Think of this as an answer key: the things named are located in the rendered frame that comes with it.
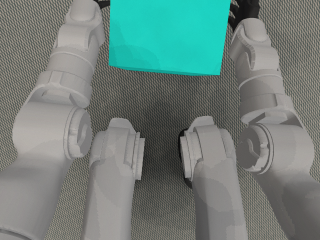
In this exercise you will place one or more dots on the right robot foot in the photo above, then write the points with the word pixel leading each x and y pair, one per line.
pixel 181 134

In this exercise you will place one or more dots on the robot right hand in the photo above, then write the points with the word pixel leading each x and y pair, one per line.
pixel 246 9

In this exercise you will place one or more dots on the right robot shin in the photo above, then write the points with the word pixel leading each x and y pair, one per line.
pixel 226 137

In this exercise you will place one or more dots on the carton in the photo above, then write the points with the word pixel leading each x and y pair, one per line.
pixel 180 37

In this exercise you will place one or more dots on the robot left hand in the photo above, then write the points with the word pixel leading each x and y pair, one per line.
pixel 103 3

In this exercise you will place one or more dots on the robot left forearm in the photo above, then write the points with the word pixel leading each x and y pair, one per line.
pixel 72 62

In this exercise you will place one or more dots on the robot right upper arm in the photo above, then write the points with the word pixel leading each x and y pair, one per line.
pixel 279 157

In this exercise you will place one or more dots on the robot right forearm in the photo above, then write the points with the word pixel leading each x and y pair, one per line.
pixel 259 78

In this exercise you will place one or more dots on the robot left upper arm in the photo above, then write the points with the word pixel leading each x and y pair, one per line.
pixel 48 137

